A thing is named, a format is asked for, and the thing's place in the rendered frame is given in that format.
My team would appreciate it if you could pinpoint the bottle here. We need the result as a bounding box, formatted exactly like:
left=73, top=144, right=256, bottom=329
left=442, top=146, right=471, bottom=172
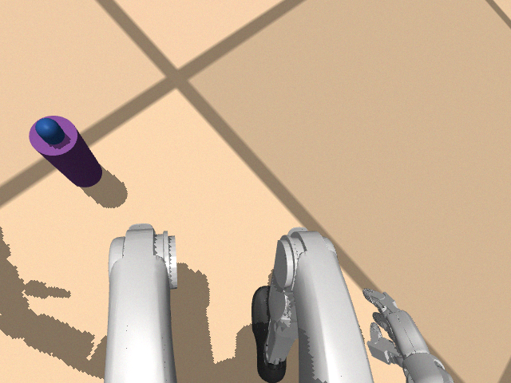
left=29, top=116, right=102, bottom=188

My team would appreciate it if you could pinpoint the right robot foot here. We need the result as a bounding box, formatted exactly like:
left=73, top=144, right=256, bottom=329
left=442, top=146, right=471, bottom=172
left=252, top=286, right=287, bottom=383

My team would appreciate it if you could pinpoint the right robot arm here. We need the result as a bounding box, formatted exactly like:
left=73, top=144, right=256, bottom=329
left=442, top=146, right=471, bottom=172
left=402, top=353, right=454, bottom=383

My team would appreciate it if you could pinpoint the right robot hand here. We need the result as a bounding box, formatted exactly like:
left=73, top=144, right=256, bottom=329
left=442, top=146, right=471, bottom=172
left=362, top=288, right=430, bottom=367

